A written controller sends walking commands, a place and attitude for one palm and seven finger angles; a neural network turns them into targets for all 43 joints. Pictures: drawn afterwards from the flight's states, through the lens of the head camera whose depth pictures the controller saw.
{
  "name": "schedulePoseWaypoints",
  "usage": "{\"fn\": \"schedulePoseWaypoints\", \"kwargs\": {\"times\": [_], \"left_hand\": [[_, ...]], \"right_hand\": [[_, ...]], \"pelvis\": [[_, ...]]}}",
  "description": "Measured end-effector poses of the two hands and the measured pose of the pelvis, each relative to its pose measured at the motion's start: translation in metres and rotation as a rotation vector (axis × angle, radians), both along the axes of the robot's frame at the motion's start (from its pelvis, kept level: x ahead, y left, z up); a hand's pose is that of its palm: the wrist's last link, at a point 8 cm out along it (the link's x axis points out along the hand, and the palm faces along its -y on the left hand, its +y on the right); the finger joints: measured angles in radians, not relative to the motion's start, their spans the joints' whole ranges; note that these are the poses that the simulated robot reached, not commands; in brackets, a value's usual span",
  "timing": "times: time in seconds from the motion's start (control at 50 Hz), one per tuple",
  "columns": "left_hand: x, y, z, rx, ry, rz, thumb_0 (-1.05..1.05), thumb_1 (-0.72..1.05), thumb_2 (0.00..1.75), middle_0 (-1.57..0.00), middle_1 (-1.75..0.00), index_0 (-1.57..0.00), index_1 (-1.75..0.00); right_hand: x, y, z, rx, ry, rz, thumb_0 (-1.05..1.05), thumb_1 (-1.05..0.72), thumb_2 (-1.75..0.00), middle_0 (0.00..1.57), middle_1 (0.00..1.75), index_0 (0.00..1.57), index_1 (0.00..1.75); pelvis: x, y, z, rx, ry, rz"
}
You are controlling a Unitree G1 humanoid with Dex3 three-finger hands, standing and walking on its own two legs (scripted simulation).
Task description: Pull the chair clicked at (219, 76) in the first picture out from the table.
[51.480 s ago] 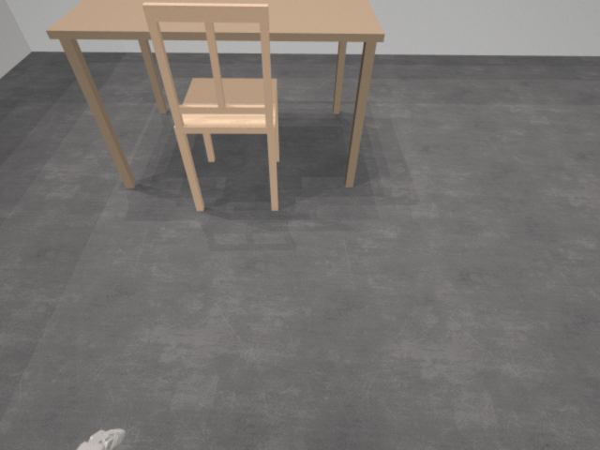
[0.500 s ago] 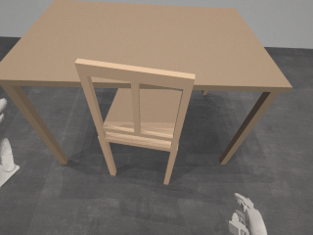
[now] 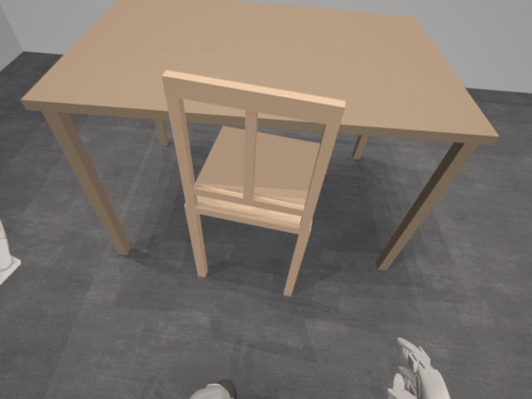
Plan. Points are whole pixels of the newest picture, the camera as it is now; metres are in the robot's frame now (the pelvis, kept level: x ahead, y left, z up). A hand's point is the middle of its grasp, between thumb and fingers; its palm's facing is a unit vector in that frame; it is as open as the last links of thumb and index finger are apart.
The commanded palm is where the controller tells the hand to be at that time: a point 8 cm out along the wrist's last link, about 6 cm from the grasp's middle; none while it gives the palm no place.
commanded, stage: step back with the hand held close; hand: left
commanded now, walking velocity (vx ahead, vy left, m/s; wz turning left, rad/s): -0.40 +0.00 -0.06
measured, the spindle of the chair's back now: (249, 158) +0.66 +0.06 -0.07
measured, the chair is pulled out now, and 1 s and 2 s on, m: -0.05 -0.05 -0.05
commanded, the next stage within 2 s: stop stepping back and stand still in 0.06 s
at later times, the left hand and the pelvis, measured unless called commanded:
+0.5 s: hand out of the picture +0.14 +0.25 +0.18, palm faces +0.28 -0.84 -0.47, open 7.4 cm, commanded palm +0.08 +0.30 +0.19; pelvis -0.08 +0.01 +0.01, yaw -4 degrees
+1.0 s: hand (6, 332) +0.15 +0.25 +0.18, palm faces +0.30 -0.83 -0.47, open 7.4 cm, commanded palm +0.09 +0.30 +0.19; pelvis -0.08 +0.01 +0.01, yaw -5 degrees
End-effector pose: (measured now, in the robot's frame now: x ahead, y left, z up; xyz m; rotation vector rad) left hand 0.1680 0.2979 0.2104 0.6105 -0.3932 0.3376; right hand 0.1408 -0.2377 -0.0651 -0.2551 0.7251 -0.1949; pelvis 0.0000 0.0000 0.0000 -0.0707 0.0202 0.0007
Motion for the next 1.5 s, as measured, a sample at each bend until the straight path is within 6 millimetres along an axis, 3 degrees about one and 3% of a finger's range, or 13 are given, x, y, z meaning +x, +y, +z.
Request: {"fn": "schedulePoseWaypoints", "kwargs": {"times": [0.06,0.16,0.26,0.36,0.48,0.64,0.74,0.86,1.0,1.12,1.28,1.46,1.5], "left_hand": [[-0.020,-0.007,-0.002,0.022,0.025,-0.005,0.02,0.89,0.90,-0.21,-0.31,-0.21,-0.30],[-0.042,-0.016,-0.007,-0.053,0.067,-0.006,0.01,0.89,0.90,-0.21,-0.31,-0.22,-0.30],[-0.038,-0.003,-0.019,-0.112,0.083,0.016,0.01,0.89,0.90,-0.21,-0.31,-0.22,-0.30],[-0.031,0.004,-0.025,-0.135,0.081,-0.017,0.02,0.89,0.90,-0.21,-0.31,-0.22,-0.30],[-0.055,-0.009,-0.018,-0.084,0.120,-0.096,0.02,0.89,0.90,-0.21,-0.31,-0.22,-0.30],[-0.096,0.002,-0.012,-0.085,0.121,0.013,0.02,0.89,0.90,-0.21,-0.31,-0.22,-0.30],[-0.095,0.015,-0.023,-0.148,0.055,0.043,0.01,0.89,0.90,-0.21,-0.31,-0.22,-0.30],[-0.068,0.020,-0.034,-0.174,0.101,0.049,0.02,0.89,0.90,-0.20,-0.31,-0.21,-0.30],[-0.052,-0.011,-0.016,-0.075,0.121,-0.074,0.02,0.89,0.90,-0.20,-0.30,-0.21,-0.30],[-0.043,-0.013,-0.012,-0.049,0.160,-0.075,0.01,0.89,0.90,-0.21,-0.31,-0.22,-0.30],[-0.032,-0.007,-0.028,-0.105,0.210,-0.018,0.02,0.89,0.90,-0.21,-0.31,-0.22,-0.30],[-0.029,-0.019,-0.024,-0.112,0.193,-0.073,0.02,0.89,0.90,-0.21,-0.31,-0.22,-0.30],[-0.023,-0.016,-0.045,-0.089,0.276,-0.085,0.01,0.89,0.90,-0.21,-0.31,-0.21,-0.30]], "right_hand": [[-0.005,0.000,-0.010,0.026,-0.014,0.015,0.01,-0.90,-0.90,0.20,0.30,0.20,0.30],[-0.028,0.002,-0.014,0.063,0.048,-0.006,0.01,-0.90,-0.90,0.20,0.30,0.20,0.30],[-0.044,0.000,-0.001,0.027,0.038,-0.048,0.01,-0.90,-0.90,0.20,0.30,0.20,0.30],[-0.058,0.002,0.012,0.000,-0.004,-0.059,0.01,-0.90,-0.90,0.20,0.30,0.20,0.30],[-0.083,0.006,0.025,0.013,-0.060,-0.066,0.01,-0.90,-0.90,0.20,0.30,0.20,0.30],[-0.113,0.003,0.004,0.024,0.049,-0.064,0.01,-0.90,-0.90,0.20,0.30,0.20,0.30],[-0.124,0.002,-0.008,-0.019,0.089,-0.066,0.01,-0.90,-0.90,0.20,0.30,0.20,0.30],[-0.123,0.019,-0.004,0.034,0.047,-0.094,0.01,-0.90,-0.90,0.20,0.30,0.20,0.30],[-0.107,0.029,-0.007,0.093,0.049,-0.053,0.01,-0.90,-0.90,0.20,0.30,0.20,0.30],[-0.093,0.014,-0.004,0.092,0.059,-0.092,0.01,-0.90,-0.90,0.20,0.31,0.20,0.30],[-0.075,-0.012,0.008,0.028,0.036,-0.125,0.01,-0.90,-0.90,0.20,0.30,0.20,0.30],[-0.065,-0.016,0.021,0.007,0.002,-0.122,0.01,-0.90,-0.90,0.20,0.30,0.20,0.30],[-0.065,-0.015,0.013,0.030,0.009,-0.079,0.01,-0.90,-0.90,0.20,0.30,0.20,0.30]], "pelvis": [[-0.015,-0.002,-0.005,0.010,0.006,-0.031],[-0.028,0.000,0.006,0.035,-0.017,-0.040],[-0.032,0.007,0.010,0.061,0.005,-0.066],[-0.055,0.013,0.010,0.062,-0.014,-0.076],[-0.077,0.011,0.013,0.044,-0.027,-0.079],[-0.088,0.010,0.014,0.036,-0.028,-0.059],[-0.086,0.022,0.005,0.030,-0.033,-0.052],[-0.084,0.023,0.009,0.055,-0.042,-0.069],[-0.075,0.014,0.012,0.051,-0.022,-0.090],[-0.064,0.012,0.015,0.052,-0.008,-0.106],[-0.054,0.009,0.018,0.060,-0.012,-0.114],[-0.056,0.007,0.020,0.056,-0.014,-0.116],[-0.060,0.010,0.017,0.056,0.001,-0.096]]}}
